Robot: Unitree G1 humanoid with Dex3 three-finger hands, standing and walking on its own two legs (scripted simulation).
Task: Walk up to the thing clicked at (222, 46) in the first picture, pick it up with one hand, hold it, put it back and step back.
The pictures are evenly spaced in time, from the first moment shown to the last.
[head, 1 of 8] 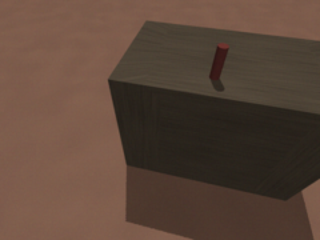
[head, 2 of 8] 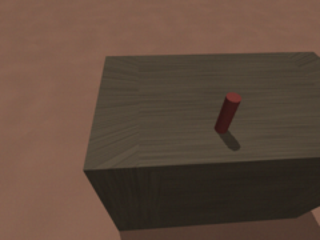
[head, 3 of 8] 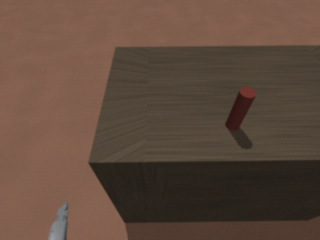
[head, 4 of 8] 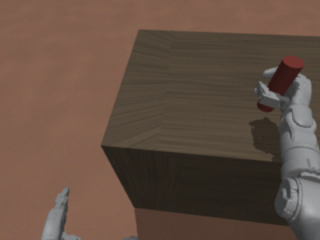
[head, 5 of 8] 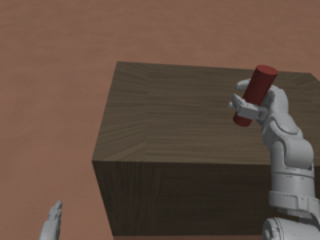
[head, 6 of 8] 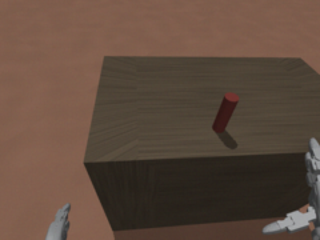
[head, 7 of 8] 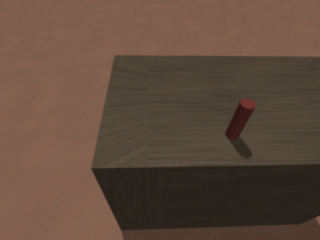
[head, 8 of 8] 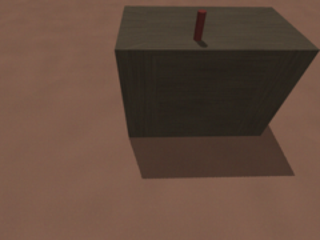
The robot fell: no
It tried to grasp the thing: yes
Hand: right
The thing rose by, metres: 0.23
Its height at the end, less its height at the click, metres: +0.00
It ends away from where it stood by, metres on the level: 0.01
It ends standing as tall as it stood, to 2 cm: yes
